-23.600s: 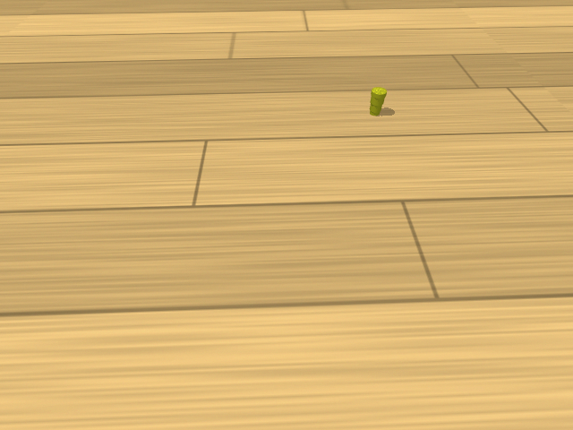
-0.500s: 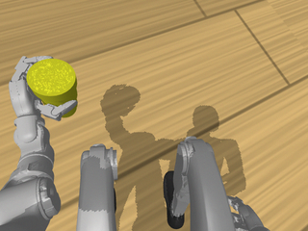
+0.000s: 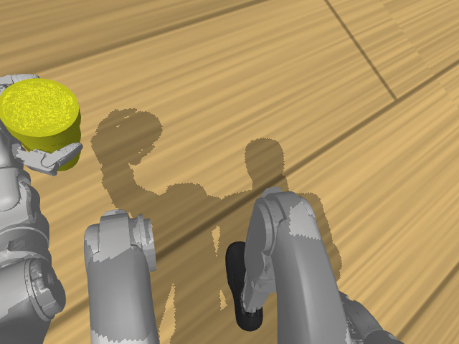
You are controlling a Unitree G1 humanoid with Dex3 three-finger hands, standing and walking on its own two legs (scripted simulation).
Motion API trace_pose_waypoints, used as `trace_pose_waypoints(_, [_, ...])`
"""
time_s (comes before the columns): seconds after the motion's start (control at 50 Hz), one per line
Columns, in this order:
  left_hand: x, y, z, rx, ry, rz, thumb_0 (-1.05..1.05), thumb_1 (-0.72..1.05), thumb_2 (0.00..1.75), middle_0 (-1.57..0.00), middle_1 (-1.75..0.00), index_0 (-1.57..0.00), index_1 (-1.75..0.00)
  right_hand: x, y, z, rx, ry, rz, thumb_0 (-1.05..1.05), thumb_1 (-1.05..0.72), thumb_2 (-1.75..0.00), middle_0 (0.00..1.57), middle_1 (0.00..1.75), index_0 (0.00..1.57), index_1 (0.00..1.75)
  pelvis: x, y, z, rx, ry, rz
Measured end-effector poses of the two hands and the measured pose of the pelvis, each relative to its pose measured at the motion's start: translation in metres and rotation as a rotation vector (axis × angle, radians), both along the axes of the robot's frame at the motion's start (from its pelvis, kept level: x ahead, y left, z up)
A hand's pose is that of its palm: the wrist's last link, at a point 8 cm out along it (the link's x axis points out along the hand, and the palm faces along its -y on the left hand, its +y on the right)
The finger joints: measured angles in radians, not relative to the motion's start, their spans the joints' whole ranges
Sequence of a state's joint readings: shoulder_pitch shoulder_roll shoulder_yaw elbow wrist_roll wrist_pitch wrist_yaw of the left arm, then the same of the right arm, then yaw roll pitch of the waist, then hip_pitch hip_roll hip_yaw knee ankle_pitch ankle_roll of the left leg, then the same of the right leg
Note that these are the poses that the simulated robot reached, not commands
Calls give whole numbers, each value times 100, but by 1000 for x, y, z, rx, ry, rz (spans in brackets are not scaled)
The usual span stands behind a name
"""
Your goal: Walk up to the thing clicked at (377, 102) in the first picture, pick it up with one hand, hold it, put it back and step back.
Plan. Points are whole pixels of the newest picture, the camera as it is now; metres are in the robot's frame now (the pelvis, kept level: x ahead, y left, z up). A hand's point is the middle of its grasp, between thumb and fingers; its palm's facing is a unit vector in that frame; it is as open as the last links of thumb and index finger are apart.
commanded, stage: crouch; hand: left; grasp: from the side
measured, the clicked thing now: (51, 134) +0.46 +0.25 -0.10
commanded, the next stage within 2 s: lower in 0.20 s
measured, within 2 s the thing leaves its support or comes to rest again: neither
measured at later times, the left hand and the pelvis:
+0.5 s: hand (54, 138) +0.47 +0.25 -0.12, palm faces +0.26 -0.97 +0.01, open 12.1 cm; pelvis +0.00 +0.00 -0.02, yaw -3 degrees
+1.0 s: hand (65, 143) +0.48 +0.25 -0.17, palm faces +0.28 -0.96 +0.00, open 12.1 cm; pelvis -0.01 +0.01 -0.03, yaw -6 degrees
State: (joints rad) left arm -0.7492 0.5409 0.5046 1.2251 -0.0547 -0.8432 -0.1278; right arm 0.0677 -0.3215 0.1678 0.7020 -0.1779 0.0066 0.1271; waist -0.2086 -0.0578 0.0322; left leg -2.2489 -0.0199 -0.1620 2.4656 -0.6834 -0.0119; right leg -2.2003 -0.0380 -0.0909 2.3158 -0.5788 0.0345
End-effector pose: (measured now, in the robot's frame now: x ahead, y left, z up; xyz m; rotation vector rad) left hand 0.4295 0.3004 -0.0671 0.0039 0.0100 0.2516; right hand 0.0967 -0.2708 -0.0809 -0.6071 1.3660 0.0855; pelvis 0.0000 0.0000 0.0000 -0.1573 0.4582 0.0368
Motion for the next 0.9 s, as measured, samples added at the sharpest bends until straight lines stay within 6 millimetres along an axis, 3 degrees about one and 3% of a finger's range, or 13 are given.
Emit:
trace_pose_waypoints(0.18, [3, 1, -23, -9, -1, 2, 1, -58, 107, -69, -98, -56, -95, 8, -2, -3, -24, 9, 51, 0, -92, -91, 20, 30, 20, 30, 0, 1, -10, -16, -26, -10])
trace_pose_waypoints(0.4, [5, 2, -38, -10, 1, -5, 1, -58, 107, -69, -98, -57, -95, 9, 0, -1, -49, 25, 93, 0, -93, -91, 20, 30, 20, 30, 0, 4, -16, -35, -52, -16])
trace_pose_waypoints(0.64, [6, -6, -77, -33, 29, 21, 1, -58, 107, -69, -98, -56, -95, -1, 5, 6, -96, 58, 152, 0, -93, -91, 20, 30, 20, 30, -6, 7, -24, -67, -109, -36])
trace_pose_waypoints(0.9, [13, -2, -99, -5, 40, 27, 1, -58, 107, -69, -98, -57, -94, -13, 12, 15, -139, 129, 211, 0, -93, -91, 21, 30, 20, 30, -6, 13, -26, -110, -139, -48])
